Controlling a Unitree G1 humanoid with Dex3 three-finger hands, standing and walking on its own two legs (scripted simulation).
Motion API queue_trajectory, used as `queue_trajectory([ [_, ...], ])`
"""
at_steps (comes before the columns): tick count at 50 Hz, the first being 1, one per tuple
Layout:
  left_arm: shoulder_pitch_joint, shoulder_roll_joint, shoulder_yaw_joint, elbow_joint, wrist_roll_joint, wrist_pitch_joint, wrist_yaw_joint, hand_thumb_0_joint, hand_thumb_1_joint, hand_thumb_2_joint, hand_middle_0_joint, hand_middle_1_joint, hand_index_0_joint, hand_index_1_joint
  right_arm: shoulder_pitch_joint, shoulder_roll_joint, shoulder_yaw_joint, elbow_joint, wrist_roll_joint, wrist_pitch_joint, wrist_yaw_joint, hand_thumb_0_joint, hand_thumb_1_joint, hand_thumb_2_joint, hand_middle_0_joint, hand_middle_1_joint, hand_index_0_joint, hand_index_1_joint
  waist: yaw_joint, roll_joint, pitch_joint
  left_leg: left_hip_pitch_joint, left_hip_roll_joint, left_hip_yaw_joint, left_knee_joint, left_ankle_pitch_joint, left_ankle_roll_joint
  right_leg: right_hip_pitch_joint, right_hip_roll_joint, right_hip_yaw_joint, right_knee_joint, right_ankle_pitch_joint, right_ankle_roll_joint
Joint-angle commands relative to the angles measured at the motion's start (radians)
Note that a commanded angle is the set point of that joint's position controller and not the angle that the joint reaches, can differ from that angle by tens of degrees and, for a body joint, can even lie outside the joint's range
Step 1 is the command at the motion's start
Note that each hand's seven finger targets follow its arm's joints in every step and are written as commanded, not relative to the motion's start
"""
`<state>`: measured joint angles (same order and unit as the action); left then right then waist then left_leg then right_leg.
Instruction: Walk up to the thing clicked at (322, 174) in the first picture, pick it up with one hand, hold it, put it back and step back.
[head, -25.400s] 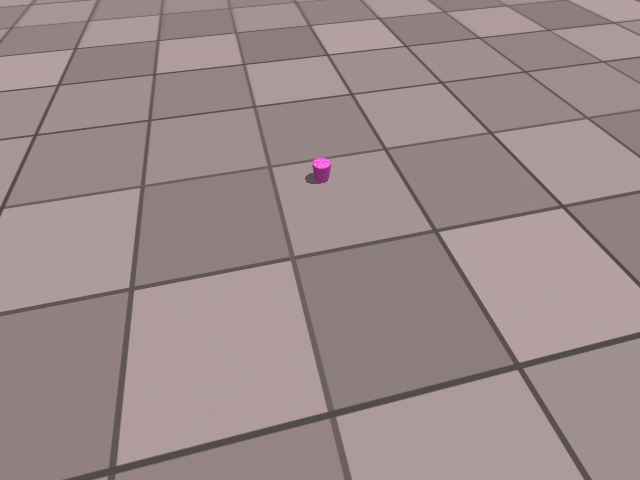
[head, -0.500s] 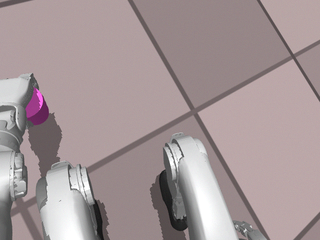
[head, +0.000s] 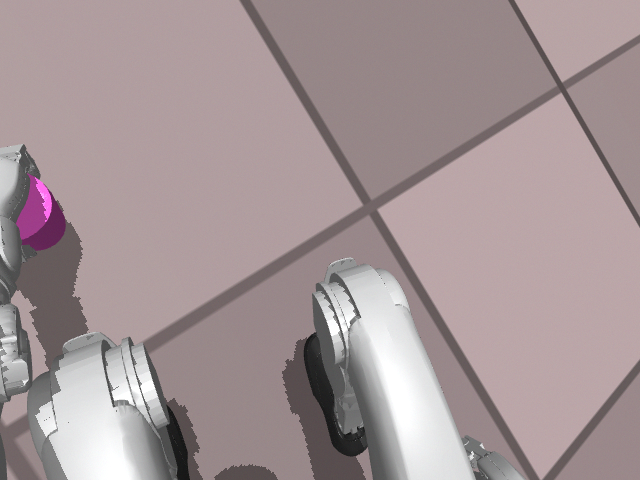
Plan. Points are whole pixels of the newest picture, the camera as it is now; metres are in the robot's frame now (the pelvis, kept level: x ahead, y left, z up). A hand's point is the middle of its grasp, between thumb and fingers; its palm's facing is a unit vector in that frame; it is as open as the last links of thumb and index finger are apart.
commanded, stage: rest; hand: left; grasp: from above
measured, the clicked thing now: (23, 217) +0.48 +0.26 -0.26
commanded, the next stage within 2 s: open in 0.22 s
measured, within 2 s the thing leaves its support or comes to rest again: rests again in 1.74 s
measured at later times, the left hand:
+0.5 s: hand (7, 219) +0.47 +0.27 -0.22, palm faces -0.45 -0.11 -0.88, open 11.4 cm
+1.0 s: hand (5, 213) +0.47 +0.27 -0.22, palm faces -0.44 -0.11 -0.89, open 13.5 cm
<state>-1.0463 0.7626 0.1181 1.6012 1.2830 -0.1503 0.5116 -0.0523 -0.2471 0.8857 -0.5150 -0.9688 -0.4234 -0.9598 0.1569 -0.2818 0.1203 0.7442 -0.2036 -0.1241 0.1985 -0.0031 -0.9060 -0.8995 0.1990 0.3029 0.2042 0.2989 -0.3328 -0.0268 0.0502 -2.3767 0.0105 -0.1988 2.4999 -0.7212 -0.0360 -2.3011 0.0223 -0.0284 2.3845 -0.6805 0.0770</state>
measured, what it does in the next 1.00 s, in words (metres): stands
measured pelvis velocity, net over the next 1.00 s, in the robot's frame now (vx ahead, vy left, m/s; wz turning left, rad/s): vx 0.00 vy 0.01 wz -0.05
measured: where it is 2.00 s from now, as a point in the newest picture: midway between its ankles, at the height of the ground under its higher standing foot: (262, 450)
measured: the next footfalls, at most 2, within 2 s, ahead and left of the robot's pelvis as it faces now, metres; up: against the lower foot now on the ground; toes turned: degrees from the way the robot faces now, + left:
none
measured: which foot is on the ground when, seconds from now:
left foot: down 0.00-1.00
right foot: down 0.00-1.00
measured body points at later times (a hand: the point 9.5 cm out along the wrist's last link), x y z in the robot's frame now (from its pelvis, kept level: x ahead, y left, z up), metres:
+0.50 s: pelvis +0.00 +0.00 +0.00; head +0.26 +0.09 +0.35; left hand +0.49 +0.27 -0.17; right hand +0.02 -0.26 -0.08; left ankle +0.06 +0.13 -0.27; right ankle +0.10 -0.14 -0.27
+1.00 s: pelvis +0.00 +0.01 +0.00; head +0.27 +0.09 +0.35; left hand +0.49 +0.27 -0.17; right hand +0.01 -0.25 -0.07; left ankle +0.06 +0.13 -0.27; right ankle +0.10 -0.14 -0.27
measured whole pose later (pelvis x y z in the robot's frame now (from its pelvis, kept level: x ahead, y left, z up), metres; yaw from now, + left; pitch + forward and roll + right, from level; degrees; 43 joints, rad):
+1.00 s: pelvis +0.00 +0.01 +0.00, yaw -3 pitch +31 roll -12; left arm -1.10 0.86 0.12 1.72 1.29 -0.15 0.57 0.00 -0.50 1.07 -0.12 -1.13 -0.13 -1.12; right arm 0.16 -0.32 0.19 0.72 -0.25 -0.21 0.28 0.00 -0.90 -0.90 0.20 0.30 0.20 0.30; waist -0.38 -0.05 0.10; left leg -2.37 0.01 -0.24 2.53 -0.72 -0.02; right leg -2.27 0.03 -0.06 2.38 -0.67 0.07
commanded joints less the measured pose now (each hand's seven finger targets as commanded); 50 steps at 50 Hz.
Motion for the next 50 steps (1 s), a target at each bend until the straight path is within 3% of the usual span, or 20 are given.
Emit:
queue_trajectory([
  [1,-0.377,0.237,0.001,-0.136,-0.007,-0.010,0.067,0.000,0.405,1.168,-0.769,-1.090,-0.784,-1.073,0.235,-0.282,-0.068,0.009,-0.007,-0.013,-0.002,0.000,-0.904,-0.897,0.201,0.300,0.200,0.300,-0.049,0.400,-0.736,0.539,0.003,0.138,-0.231,0.257,0.050,0.386,0.026,-0.172,-0.198,0.304,-0.096],
  [4,-0.341,0.256,0.014,-0.115,-0.008,-0.010,0.081,0.000,0.399,1.122,-0.768,-1.052,-0.784,-1.035,0.228,-0.287,-0.063,0.007,-0.008,-0.019,0.006,0.000,-0.903,-0.897,0.201,0.300,0.200,0.300,-0.031,0.412,-0.724,0.539,0.004,0.134,-0.239,0.259,0.048,0.390,0.029,-0.174,-0.198,0.301,-0.097],
  [7,-0.361,0.230,-0.007,-0.072,-0.003,-0.014,0.082,0.000,0.408,1.152,-0.764,-1.084,-0.782,-1.064,0.242,-0.293,-0.054,0.011,-0.016,-0.025,0.018,0.000,-0.902,-0.897,0.201,0.300,0.201,0.300,-0.069,0.368,-0.682,0.499,0.005,0.128,-0.222,0.247,0.054,0.394,0.031,-0.180,-0.198,0.300,-0.093],
  [12,-0.348,0.268,0.005,-0.036,-0.008,-0.022,0.092,0.000,0.397,1.111,-0.759,-1.060,-0.778,-1.039,0.235,-0.313,-0.043,0.002,-0.019,-0.039,0.025,0.000,-0.904,-0.898,0.200,0.300,0.200,0.300,-0.063,0.362,-0.659,0.485,0.006,0.118,-0.233,0.239,0.054,0.411,0.034,-0.188,-0.208,0.286,-0.091],
  [15,-0.397,0.259,-0.012,-0.004,-0.009,-0.030,0.089,0.000,0.428,1.113,-0.778,-1.069,-0.799,-1.046,0.227,-0.321,-0.035,-0.002,-0.023,-0.052,0.030,0.000,-0.904,-0.898,0.200,0.300,0.200,0.300,-0.097,0.337,-0.619,0.472,0.007,0.112,-0.217,0.196,0.058,0.380,0.038,-0.194,-0.212,0.257,-0.088],
  [16,-0.370,0.285,-0.003,-0.004,-0.005,-0.033,0.094,0.000,0.406,1.104,-0.763,-1.057,-0.783,-1.035,0.226,-0.330,-0.033,-0.009,-0.021,-0.052,0.027,0.000,-0.902,-0.898,0.200,0.300,0.200,0.300,-0.078,0.347,-0.631,0.478,0.007,0.107,-0.228,0.201,0.056,0.392,0.036,-0.198,-0.215,0.254,-0.089],
  [20,-0.373,0.280,-0.005,0.004,0.004,-0.037,0.104,0.000,0.086,1.026,-0.445,-1.050,-0.468,-1.026,0.215,-0.329,-0.028,-0.013,-0.028,-0.058,0.032,0.000,-0.894,-0.895,0.201,0.301,0.201,0.301,-0.086,0.350,-0.624,0.481,0.009,0.105,-0.224,0.200,0.054,0.387,0.038,-0.202,-0.208,0.257,-0.089],
  [24,-0.377,0.297,-0.012,0.008,0.010,-0.041,0.118,0.000,-0.232,1.012,-0.282,-1.040,-0.296,-1.024,0.209,-0.332,-0.025,-0.007,-0.026,-0.062,0.032,0.000,-0.894,-0.896,0.201,0.301,0.201,0.301,-0.083,0.365,-0.605,0.459,0.009,0.105,-0.228,0.165,0.055,0.375,0.041,-0.200,-0.215,0.228,-0.091],
  [25,-0.393,0.287,-0.020,0.015,0.016,-0.038,0.118,0.000,-0.254,1.032,-0.270,-1.042,-0.281,-1.030,0.209,-0.331,-0.022,-0.010,-0.030,-0.066,0.036,0.000,-0.894,-0.896,0.201,0.301,0.201,0.301,-0.098,0.370,-0.596,0.470,0.008,0.106,-0.225,0.157,0.054,0.367,0.041,-0.202,-0.211,0.224,-0.090],
  [28,-0.384,0.303,-0.006,-0.016,0.017,-0.035,0.135,0.000,-0.327,1.050,-0.217,-1.059,-0.225,-1.050,0.201,-0.335,-0.023,-0.012,-0.032,-0.068,0.035,0.000,-0.893,-0.897,0.201,0.301,0.201,0.301,-0.082,0.413,-0.627,0.507,0.011,0.100,-0.240,0.180,0.046,0.365,0.043,-0.207,-0.207,0.238,-0.095],
  [30,-0.398,0.282,-0.018,-0.001,0.024,-0.026,0.136,0.000,-0.357,1.069,-0.187,-1.087,-0.196,-1.076,0.207,-0.336,-0.023,-0.010,-0.033,-0.069,0.041,0.000,-0.894,-0.897,0.201,0.301,0.201,0.301,-0.103,0.404,-0.610,0.506,0.010,0.102,-0.231,0.184,0.047,0.359,0.042,-0.207,-0.205,0.248,-0.093],
  [34,-0.383,0.293,-0.018,0.016,0.007,-0.010,0.137,0.000,-0.458,1.094,-0.115,-1.106,-0.119,-1.101,0.204,-0.339,-0.019,-0.006,-0.032,-0.077,0.047,0.000,-0.895,-0.898,0.201,0.301,0.201,0.301,-0.090,0.396,-0.598,0.482,0.012,0.100,-0.230,0.168,0.051,0.363,0.043,-0.204,-0.215,0.237,-0.092],
  [38,-0.398,0.300,-0.006,-0.016,0.005,0.000,0.129,0.000,-0.454,1.112,-0.105,-1.139,-0.113,-1.128,0.216,-0.349,-0.024,-0.009,-0.037,-0.086,0.055,0.000,-0.894,-0.898,0.201,0.301,0.201,0.301,-0.099,0.429,-0.614,0.534,0.011,0.091,-0.241,0.205,0.042,0.357,0.038,-0.213,-0.200,0.264,-0.094],
  [39,-0.378,0.311,0.004,-0.032,0.000,0.003,0.129,0.000,-0.464,1.115,-0.102,-1.137,-0.109,-1.129,0.206,-0.351,-0.026,-0.008,-0.033,-0.085,0.053,0.000,-0.895,-0.899,0.201,0.301,0.201,0.301,-0.080,0.447,-0.645,0.559,0.014,0.086,-0.251,0.229,0.036,0.362,0.038,-0.214,-0.195,0.280,-0.096],
  [41,-0.398,0.260,-0.025,0.019,0.000,0.002,0.114,0.000,-0.464,1.102,-0.096,-1.142,-0.105,-1.130,0.204,-0.347,-0.023,-0.005,-0.040,-0.090,0.065,0.000,-0.896,-0.899,0.201,0.301,0.201,0.301,-0.112,0.434,-0.591,0.529,0.013,0.084,-0.238,0.201,0.037,0.334,0.036,-0.215,-0.186,0.262,-0.096],
  [42,-0.396,0.329,0.025,-0.007,-0.004,0.000,0.119,0.000,-0.470,1.094,-0.091,-1.139,-0.100,-1.128,0.208,-0.361,-0.028,-0.006,-0.036,-0.087,0.062,0.000,-0.896,-0.900,0.201,0.301,0.201,0.301,-0.100,0.422,-0.605,0.522,0.015,0.078,-0.244,0.205,0.038,0.352,0.039,-0.217,-0.195,0.267,-0.093],
  [43,-0.391,0.298,-0.004,-0.002,-0.002,-0.002,0.110,0.000,-0.484,1.117,-0.094,-1.134,-0.097,-1.130,0.203,-0.352,-0.024,-0.019,-0.034,-0.089,0.065,0.000,-0.898,-0.900,0.201,0.301,0.201,0.301,-0.097,0.427,-0.597,0.510,0.011,0.088,-0.235,0.199,0.040,0.356,0.039,-0.211,-0.195,0.260,-0.096],
  [45,-0.369,0.315,0.018,-0.011,0.001,-0.001,0.107,0.000,-0.462,1.100,-0.092,-1.147,-0.103,-1.134,0.212,-0.355,-0.025,-0.015,-0.043,-0.090,0.066,0.000,-0.896,-0.899,0.201,0.301,0.201,0.301,-0.092,0.426,-0.614,0.533,0.011,0.087,-0.240,0.224,0.039,0.375,0.037,-0.215,-0.198,0.279,-0.094],
  [49,-0.370,0.281,-0.015,-0.023,-0.007,-0.011,0.099,0.000,-0.468,1.063,-0.083,-1.135,-0.097,-1.119,0.210,-0.346,-0.020,-0.008,-0.036,-0.087,0.071,0.000,-0.897,-0.900,0.201,0.301,0.201,0.301,-0.093,0.455,-0.644,0.550,0.013,0.082,-0.245,0.249,0.036,0.383,0.041,-0.215,-0.194,0.299,-0.098],
  [50,-0.366,0.315,0.008,0.007,-0.007,-0.012,0.102,0.000,-0.465,1.034,-0.079,-1.129,-0.097,-1.108,0.208,-0.351,-0.019,-0.008,-0.039,-0.084,0.072,0.000,-0.898,-0.900,0.201,0.301,0.201,0.301,-0.101,0.414,-0.624,0.507,0.014,0.086,-0.231,0.227,0.044,0.395,0.043,-0.212,-0.201,0.289,-0.094],
])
